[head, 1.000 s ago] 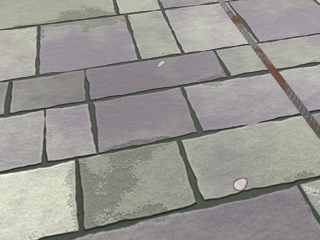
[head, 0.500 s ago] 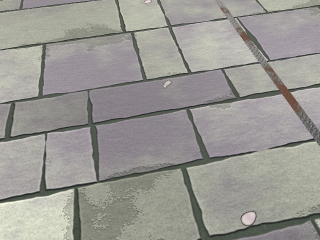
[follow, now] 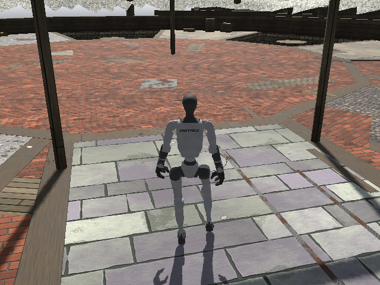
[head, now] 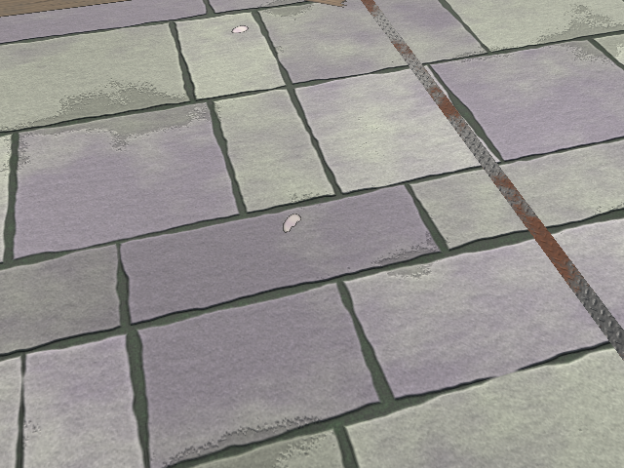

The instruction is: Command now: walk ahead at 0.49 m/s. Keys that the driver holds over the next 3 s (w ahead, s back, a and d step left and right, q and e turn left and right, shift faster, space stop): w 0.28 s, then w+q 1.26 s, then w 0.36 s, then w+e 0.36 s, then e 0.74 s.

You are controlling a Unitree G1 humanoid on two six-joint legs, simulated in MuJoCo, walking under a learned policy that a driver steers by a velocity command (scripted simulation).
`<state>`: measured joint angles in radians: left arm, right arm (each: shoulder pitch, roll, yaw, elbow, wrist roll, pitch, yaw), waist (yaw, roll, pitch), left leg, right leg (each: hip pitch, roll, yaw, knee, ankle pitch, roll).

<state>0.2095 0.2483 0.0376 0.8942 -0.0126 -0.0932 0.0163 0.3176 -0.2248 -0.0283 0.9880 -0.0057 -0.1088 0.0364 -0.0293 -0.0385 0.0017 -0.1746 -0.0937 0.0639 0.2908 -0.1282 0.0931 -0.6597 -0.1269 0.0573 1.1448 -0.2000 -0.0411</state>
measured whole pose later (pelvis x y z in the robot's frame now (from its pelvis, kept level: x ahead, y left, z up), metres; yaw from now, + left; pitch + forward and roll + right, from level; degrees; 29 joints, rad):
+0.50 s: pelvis +0.28 -0.08 +0.00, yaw +5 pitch +1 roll -1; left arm 0.26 0.22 0.05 0.91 0.01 -0.12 -0.02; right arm 0.27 -0.27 -0.05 0.95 0.04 -0.07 0.00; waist 0.01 0.05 0.01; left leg -0.58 0.07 -0.07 1.16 -0.24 0.06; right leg -0.21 0.02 -0.13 0.35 -0.16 -0.06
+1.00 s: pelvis +0.53 +0.01 -0.01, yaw +21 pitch +2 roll +0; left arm 0.21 0.26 0.05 0.87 -0.02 -0.13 0.01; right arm 0.20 -0.26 -0.09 0.79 0.02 -0.06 0.04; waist 0.00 -0.01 0.05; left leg -0.38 -0.10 0.03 0.53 -0.18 0.11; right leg -0.39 -0.05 0.02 1.25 -0.40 -0.01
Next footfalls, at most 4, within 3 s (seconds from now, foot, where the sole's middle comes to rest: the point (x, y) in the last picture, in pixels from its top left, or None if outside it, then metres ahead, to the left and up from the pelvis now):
0.30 right None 0.34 -0.17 -0.78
0.88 left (269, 430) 0.61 0.10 -0.78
1.36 right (290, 302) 0.95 0.05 -0.78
1.88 left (144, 304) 0.95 0.43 -0.78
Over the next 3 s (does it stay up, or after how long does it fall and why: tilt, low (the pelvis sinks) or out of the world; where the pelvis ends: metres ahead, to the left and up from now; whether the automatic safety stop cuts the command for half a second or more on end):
stays up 1.23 0.52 -0.01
